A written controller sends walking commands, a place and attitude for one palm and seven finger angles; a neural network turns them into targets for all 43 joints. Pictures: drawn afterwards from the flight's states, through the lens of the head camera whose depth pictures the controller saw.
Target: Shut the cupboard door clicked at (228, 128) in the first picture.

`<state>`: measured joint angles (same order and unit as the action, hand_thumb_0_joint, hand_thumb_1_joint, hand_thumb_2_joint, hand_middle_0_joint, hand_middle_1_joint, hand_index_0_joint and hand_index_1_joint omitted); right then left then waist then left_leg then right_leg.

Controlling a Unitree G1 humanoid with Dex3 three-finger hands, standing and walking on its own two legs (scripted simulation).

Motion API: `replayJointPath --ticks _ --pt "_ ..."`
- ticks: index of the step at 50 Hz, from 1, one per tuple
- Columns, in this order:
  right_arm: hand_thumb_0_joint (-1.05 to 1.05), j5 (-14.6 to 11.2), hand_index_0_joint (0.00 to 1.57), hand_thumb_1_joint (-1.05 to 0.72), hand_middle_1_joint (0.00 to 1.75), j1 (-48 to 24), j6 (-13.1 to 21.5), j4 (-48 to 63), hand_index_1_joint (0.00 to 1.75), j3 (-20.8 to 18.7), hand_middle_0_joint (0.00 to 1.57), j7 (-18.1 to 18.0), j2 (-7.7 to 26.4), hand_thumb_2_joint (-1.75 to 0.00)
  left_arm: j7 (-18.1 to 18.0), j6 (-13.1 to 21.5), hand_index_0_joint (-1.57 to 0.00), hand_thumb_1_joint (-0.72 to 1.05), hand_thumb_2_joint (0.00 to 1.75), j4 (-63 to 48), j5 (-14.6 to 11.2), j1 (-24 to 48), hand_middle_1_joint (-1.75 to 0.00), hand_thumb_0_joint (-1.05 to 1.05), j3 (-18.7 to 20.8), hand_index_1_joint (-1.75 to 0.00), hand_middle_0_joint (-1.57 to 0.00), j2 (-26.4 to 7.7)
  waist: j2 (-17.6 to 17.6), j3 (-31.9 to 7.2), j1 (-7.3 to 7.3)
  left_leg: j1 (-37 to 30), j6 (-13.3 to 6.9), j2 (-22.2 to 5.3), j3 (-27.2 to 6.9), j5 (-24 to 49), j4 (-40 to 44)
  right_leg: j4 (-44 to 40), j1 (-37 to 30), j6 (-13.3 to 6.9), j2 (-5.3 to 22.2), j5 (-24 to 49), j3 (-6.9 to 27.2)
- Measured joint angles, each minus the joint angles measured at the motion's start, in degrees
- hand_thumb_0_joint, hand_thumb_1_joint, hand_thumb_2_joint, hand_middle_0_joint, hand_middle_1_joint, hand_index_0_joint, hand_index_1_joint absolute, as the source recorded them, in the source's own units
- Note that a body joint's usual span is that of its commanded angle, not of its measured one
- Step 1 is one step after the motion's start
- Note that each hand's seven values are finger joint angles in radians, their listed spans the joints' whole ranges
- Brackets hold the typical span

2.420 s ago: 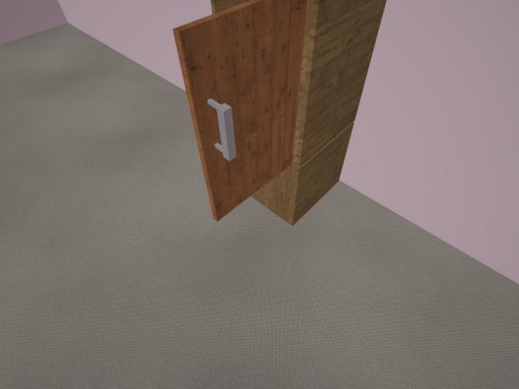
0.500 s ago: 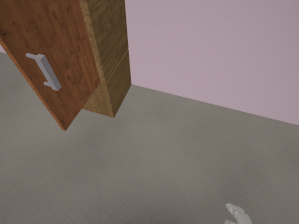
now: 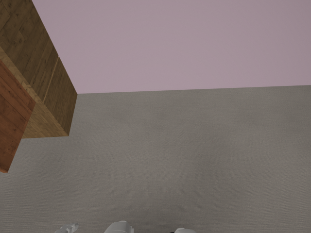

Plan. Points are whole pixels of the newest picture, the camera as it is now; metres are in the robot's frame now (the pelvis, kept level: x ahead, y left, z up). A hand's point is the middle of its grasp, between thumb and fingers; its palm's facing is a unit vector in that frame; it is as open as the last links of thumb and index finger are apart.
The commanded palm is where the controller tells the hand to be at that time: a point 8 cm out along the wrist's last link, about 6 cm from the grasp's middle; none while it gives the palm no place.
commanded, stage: walk around to get in front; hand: left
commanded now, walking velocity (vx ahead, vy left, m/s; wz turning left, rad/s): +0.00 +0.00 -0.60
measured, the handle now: out of the picture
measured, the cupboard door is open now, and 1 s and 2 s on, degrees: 88 88 88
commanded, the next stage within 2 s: none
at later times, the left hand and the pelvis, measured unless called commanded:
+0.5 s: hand (111, 218) +0.17 +0.14 -0.16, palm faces -0.29 -0.92 -0.27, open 7.4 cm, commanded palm none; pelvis +0.01 -0.03 +0.00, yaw -18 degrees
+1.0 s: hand (142, 192) +0.24 +0.05 -0.16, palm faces -0.56 -0.78 -0.28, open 7.4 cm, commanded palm none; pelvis +0.03 -0.07 -0.01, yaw -36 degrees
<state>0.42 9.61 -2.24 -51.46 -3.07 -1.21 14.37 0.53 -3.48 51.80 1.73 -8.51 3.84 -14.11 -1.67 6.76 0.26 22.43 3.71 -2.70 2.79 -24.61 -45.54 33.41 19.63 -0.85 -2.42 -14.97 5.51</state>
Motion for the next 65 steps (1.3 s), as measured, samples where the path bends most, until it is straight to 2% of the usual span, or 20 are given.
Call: replayJointPath --ticks 2,5,9,14,17,20,23,26,31,33,36,39,45,48,51,54,59,61,63,65 --pt "0.00 0.07 0.20 -0.91 0.30 0.97 0.89 0.51 0.30 0.46 0.20 0.02 -0.26 -0.90 0.17 -0.43 -0.20 0.91 0.90 -0.06 -0.34 -0.29 -0.30 0.01 -0.07 -0.30 -0.20 0.35 0.28 -1.25 0.19 -3.60 -0.95 -0.01 -0.31 3.13 10.13 0.99 1.01 0.56 -1.27 -0.33 0.99" --pt "0.00 1.16 0.20 -0.91 0.30 2.26 2.01 0.27 0.30 1.19 0.20 -0.32 -1.36 -0.90 0.89 -1.13 -0.20 0.91 0.90 -0.06 -0.61 0.80 -0.30 0.01 0.21 -0.30 -0.20 0.04 0.05 -1.47 0.35 -3.48 -2.97 -1.24 0.57 7.23 10.62 13.69 5.66 1.52 -1.66 -11.42 -0.86" --pt "0.00 1.86 0.21 -0.90 0.30 4.58 2.15 -0.51 0.30 1.98 0.20 -0.29 -2.64 -0.90 1.82 -1.00 -0.20 0.91 0.90 -0.53 -0.42 2.30 -0.30 0.01 0.97 -0.30 -0.20 -0.33 0.48 -1.41 -0.05 -6.01 -2.25 -3.55 2.05 8.12 14.34 26.81 8.91 3.13 0.56 -12.98 -5.40" --pt "0.00 1.89 0.21 -0.90 0.30 5.51 1.97 -0.99 0.30 1.48 0.20 0.04 -2.32 -0.90 2.29 -0.45 -0.20 0.91 0.90 -1.16 -0.57 2.82 -0.30 0.01 0.81 -0.30 -0.19 -0.08 2.70 -1.08 0.29 -7.67 -0.51 -6.88 4.93 7.84 15.18 14.43 3.44 2.88 2.65 -11.46 -9.05" --pt "0.00 1.23 0.21 -0.90 0.30 6.45 1.50 -0.63 0.30 0.87 0.20 0.48 -1.77 -0.90 2.30 0.72 -0.20 0.91 0.90 -1.75 -0.43 2.10 -0.30 0.01 0.31 -0.30 -0.19 -0.97 2.10 -1.79 0.69 -5.84 0.71 -7.68 7.07 4.81 9.06 0.10 -3.03 0.72 3.72 -0.78 -8.75" --pt "0.00 0.49 0.21 -0.90 0.30 3.87 -0.48 -1.49 0.30 0.05 0.20 -0.04 0.18 -0.90 0.93 1.60 -0.20 0.91 0.90 -0.80 -0.55 2.27 -0.30 0.01 0.11 -0.30 -0.19 0.20 3.93 -0.21 0.70 0.28 0.79 -6.15 1.45 -5.34 -7.37 2.90 -2.23 -0.44 2.22 -5.30 -7.19" --pt "0.01 0.27 0.21 -0.91 0.30 1.21 -1.04 -1.69 0.30 -0.35 0.20 -0.37 0.68 -0.90 -0.19 1.33 -0.20 0.91 0.90 -0.34 -0.54 0.97 -0.30 0.01 0.08 -0.30 -0.20 1.03 3.43 0.46 0.44 4.05 1.23 -3.62 -0.43 -4.34 -14.65 0.95 -3.31 -0.28 1.51 -4.22 -4.77" --pt "0.01 0.09 0.20 -0.91 0.30 -0.68 -0.73 -0.66 0.30 -0.47 0.20 -0.13 0.20 -0.90 -0.45 0.93 -0.20 0.91 0.90 0.26 -0.36 -0.50 -0.30 0.01 -0.03 -0.30 -0.20 1.29 1.98 0.23 0.02 4.49 1.39 -1.77 -0.30 -1.74 -10.77 -1.31 -4.18 -0.38 1.09 -2.71 -2.24" --pt "0.00 -0.19 0.20 -0.91 0.30 -2.20 0.57 1.25 0.30 0.00 0.20 0.04 -1.06 -0.90 -0.19 0.15 -0.20 0.90 0.90 1.05 -0.32 -2.26 -0.30 0.01 0.12 -0.30 -0.20 1.21 0.16 -0.95 -0.83 -0.55 0.53 0.67 -0.17 4.32 5.63 -0.94 -3.72 0.42 -0.25 -2.84 1.49" --pt "0.00 0.27 0.20 -0.91 0.30 -1.53 1.79 2.06 0.30 0.47 0.20 -0.05 -0.92 -0.90 0.02 -0.43 -0.20 0.90 0.90 1.00 -0.79 -2.80 -0.30 0.01 0.22 -0.30 -0.20 1.26 1.09 -2.24 -0.75 -2.50 -1.54 -0.39 -0.63 10.30 12.27 3.25 -1.49 0.96 -1.81 -6.69 1.37" --pt "0.00 1.31 0.20 -0.91 0.30 -0.82 2.40 2.13 0.30 1.47 0.20 -0.08 -2.03 -0.90 0.72 -0.83 -0.20 0.91 0.90 1.03 -0.50 -1.77 -0.30 0.01 0.83 -0.30 -0.20 0.10 0.02 -1.76 -1.39 -2.65 -3.35 -1.80 1.26 8.08 10.27 20.54 4.44 2.05 -1.06 -15.50 -1.74" --pt "0.00 1.76 0.21 -0.90 0.30 0.71 2.32 1.91 0.30 2.04 0.20 -0.14 -2.60 -0.90 1.50 -0.85 -0.20 0.91 0.90 0.54 -0.37 -0.54 -0.30 0.01 1.42 -0.30 -0.20 -0.55 0.32 -1.44 -1.65 -4.72 -2.69 -3.50 2.31 8.49 13.31 28.63 7.39 3.22 0.99 -14.67 -5.27" --pt "0.00 1.77 0.21 -0.90 0.30 2.62 1.69 0.85 0.30 1.47 0.20 0.32 -1.73 -0.90 2.31 -0.50 -0.20 0.91 0.90 -0.54 -0.46 0.69 -0.30 0.01 1.10 -0.30 -0.19 -0.66 2.77 -1.01 -0.89 -6.84 -0.76 -7.32 5.43 8.13 14.21 13.62 2.72 3.03 3.27 -11.66 -9.49" --pt "0.00 1.16 0.21 -0.90 0.30 4.14 1.00 0.77 0.30 0.73 0.20 0.66 -0.86 -0.90 2.31 0.68 -0.20 0.91 0.90 -1.34 -0.24 0.19 -0.30 0.01 0.62 -0.30 -0.19 -1.59 1.97 -1.92 -0.40 -5.11 0.55 -7.75 7.36 4.05 7.61 0.24 -2.64 0.55 4.27 -0.98 -8.84" --pt "0.00 0.49 0.21 -0.90 0.30 2.77 -0.89 -0.71 0.30 -0.22 0.20 0.04 1.33 -0.90 0.98 1.28 -0.20 0.91 0.90 -0.56 -0.35 0.79 -0.30 0.01 0.27 -0.30 -0.19 -0.15 3.98 -0.87 -0.12 0.16 0.58 -5.79 1.66 -5.48 -7.81 3.51 -1.55 -0.10 2.94 -4.69 -7.55" --pt "0.01 0.30 0.20 -0.91 0.30 1.36 -1.24 -1.35 0.30 -0.56 0.20 -0.31 1.74 -0.90 -0.01 1.08 -0.20 0.91 0.90 -0.38 -0.29 0.25 -0.30 0.01 0.19 -0.30 -0.19 0.65 3.32 -0.52 -0.10 3.16 0.97 -3.21 0.14 -4.69 -13.47 1.25 -2.47 0.24 2.42 -3.97 -5.49" --pt "0.01 0.00 0.20 -0.91 0.30 0.25 0.15 0.12 0.30 -0.12 0.20 -0.12 0.32 -0.90 -0.16 0.49 -0.20 0.91 0.90 0.47 -0.28 -0.71 -0.30 0.01 0.14 -0.30 -0.20 0.65 0.58 -1.12 -0.44 0.05 1.04 -0.33 0.76 1.44 1.89 -0.64 -2.78 0.50 1.72 -2.65 -1.47" --pt "0.00 0.11 0.20 -0.91 0.30 0.72 1.16 1.01 0.30 0.36 0.20 -0.04 0.17 -0.90 -0.07 0.02 -0.20 0.90 0.90 0.67 -0.60 -1.30 -0.30 0.01 0.15 -0.30 -0.20 0.78 0.99 -2.16 -0.35 -3.18 -0.28 -0.61 0.52 8.13 11.83 0.98 -1.84 0.96 0.24 -3.54 -0.52" --pt "0.00 0.84 0.20 -0.91 0.30 1.01 1.96 1.20 0.30 0.89 0.20 -0.08 -0.64 -0.90 0.24 -0.59 -0.20 0.91 0.90 0.83 -0.84 -1.06 -0.30 0.01 0.34 -0.30 -0.20 0.34 0.51 -2.45 -0.32 -2.89 -2.42 -1.51 1.47 9.25 10.84 9.66 1.33 1.55 -0.21 -11.25 -1.12" --pt "0.00 1.44 0.20 -0.91 0.30 1.84 2.35 1.30 0.30 1.59 0.20 -0.01 -1.63 -0.90 0.80 -0.84 -0.20 0.91 0.90 1.06 -0.45 -0.49 -0.30 0.01 0.75 -0.30 -0.20 -0.22 0.04 -2.51 -0.32 -3.70 -2.68 -2.50 2.46 7.33 10.75 21.08 4.83 2.15 -0.01 -15.10 -2.87"
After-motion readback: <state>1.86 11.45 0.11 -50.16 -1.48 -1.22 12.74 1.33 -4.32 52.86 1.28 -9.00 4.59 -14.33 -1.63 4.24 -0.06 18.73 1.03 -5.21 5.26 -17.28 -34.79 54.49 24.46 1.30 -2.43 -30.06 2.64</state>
